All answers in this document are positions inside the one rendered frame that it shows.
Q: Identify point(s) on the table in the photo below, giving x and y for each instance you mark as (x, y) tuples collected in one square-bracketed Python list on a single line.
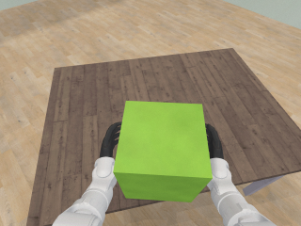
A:
[(260, 141)]

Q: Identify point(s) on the carton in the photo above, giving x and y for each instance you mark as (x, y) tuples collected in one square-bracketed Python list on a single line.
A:
[(163, 152)]

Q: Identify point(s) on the robot left hand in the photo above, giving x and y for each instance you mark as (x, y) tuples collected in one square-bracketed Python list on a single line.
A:
[(109, 141)]

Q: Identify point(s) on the robot left upper arm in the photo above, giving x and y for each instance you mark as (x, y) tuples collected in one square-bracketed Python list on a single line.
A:
[(78, 219)]

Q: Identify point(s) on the robot right hand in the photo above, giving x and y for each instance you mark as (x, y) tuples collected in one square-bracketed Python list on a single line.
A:
[(214, 143)]

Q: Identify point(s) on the robot right forearm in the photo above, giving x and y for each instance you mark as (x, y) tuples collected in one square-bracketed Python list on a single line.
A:
[(229, 202)]

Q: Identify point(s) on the robot left forearm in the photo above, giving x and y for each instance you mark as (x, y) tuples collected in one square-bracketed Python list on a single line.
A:
[(97, 197)]

